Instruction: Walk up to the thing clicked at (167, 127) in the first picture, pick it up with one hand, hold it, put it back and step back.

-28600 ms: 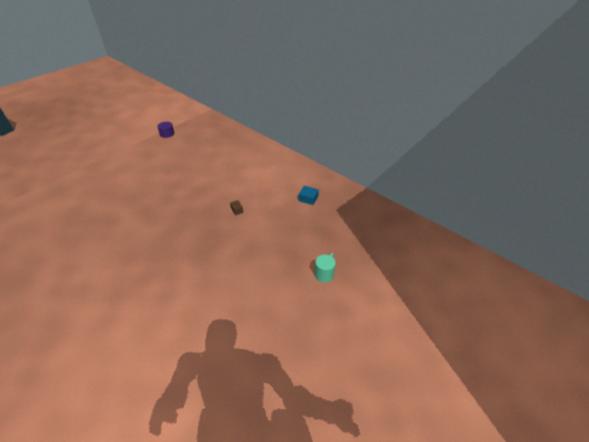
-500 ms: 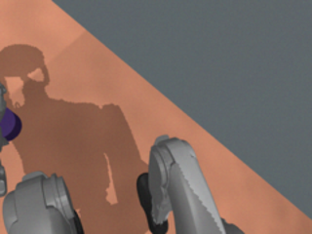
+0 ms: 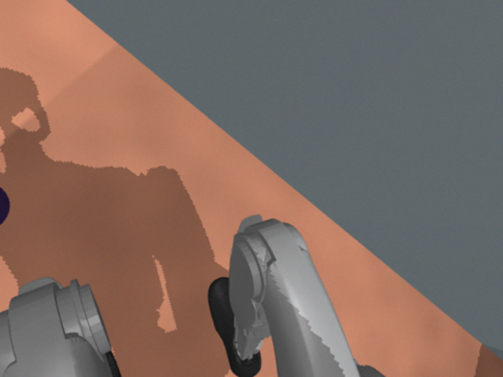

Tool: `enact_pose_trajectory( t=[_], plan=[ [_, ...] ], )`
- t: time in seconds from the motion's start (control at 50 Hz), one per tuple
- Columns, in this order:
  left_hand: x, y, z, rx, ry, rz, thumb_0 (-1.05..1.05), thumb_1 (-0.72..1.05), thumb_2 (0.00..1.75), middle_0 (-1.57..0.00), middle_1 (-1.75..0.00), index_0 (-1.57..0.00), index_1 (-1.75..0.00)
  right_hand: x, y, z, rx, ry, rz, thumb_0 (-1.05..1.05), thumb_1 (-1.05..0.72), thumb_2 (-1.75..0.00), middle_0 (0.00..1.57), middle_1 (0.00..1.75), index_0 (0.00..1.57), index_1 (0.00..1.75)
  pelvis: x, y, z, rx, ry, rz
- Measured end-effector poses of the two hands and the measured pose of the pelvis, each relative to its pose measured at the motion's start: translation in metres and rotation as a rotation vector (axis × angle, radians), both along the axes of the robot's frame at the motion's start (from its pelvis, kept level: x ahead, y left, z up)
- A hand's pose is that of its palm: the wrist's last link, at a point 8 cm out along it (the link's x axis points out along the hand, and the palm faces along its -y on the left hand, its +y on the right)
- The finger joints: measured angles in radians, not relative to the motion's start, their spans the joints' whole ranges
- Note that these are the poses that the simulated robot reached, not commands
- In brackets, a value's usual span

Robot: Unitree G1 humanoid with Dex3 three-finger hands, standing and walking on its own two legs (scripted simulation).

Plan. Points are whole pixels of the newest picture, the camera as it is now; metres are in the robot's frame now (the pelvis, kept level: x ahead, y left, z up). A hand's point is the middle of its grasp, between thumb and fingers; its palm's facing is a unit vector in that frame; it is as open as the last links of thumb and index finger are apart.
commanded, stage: rest palm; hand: left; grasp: from above
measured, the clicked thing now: out of the picture +0.45 +0.30 -0.26
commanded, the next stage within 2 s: close in 0.20 s
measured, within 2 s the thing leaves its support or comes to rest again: neither
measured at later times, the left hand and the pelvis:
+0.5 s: hand out of the picture +0.43 +0.29 -0.25, palm faces -0.45 -0.16 -0.88, open 13.6 cm; pelvis +0.00 +0.00 +0.00, yaw -1 degrees
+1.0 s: hand out of the picture +0.44 +0.29 -0.25, palm faces -0.45 -0.15 -0.88, open 12.6 cm; pelvis -0.01 +0.00 +0.00, yaw -2 degrees
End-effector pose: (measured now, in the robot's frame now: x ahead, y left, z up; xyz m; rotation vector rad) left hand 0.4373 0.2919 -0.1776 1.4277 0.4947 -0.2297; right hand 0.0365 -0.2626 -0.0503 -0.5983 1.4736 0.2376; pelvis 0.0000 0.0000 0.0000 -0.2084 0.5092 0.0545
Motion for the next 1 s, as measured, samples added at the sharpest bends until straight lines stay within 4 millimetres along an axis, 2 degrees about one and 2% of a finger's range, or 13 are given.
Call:
enact_pose_trajectory(
  t=[0.18,0.52,1.0],
  plan=[
    [0.002,0.001,-0.006,0.008,0.011,0.052,0.00,-0.50,0.99,-0.08,-1.00,-0.08,-1.00,0.009,0.002,0.001,0.019,-0.024,0.035,0.00,-0.90,-0.90,0.20,0.30,0.20,0.30,-0.002,0.001,0.000,-0.007,-0.007,-0.002],
    [0.004,0.001,-0.014,0.006,0.020,0.041,0.00,-0.41,0.93,-0.11,-1.04,-0.14,-1.02,-0.002,0.017,0.001,0.071,0.014,0.051,0.00,-0.90,-0.90,0.20,0.30,0.20,0.30,-0.002,0.002,0.000,-0.021,-0.021,-0.008],
    [0.005,0.002,-0.010,0.009,0.021,0.033,0.00,-0.33,0.86,-0.21,-1.03,-0.27,-1.00,-0.001,0.012,0.012,0.048,-0.012,0.075,0.00,-0.90,-0.90,0.20,0.30,0.20,0.29,-0.006,0.003,0.003,-0.028,-0.034,-0.013]
  ],
)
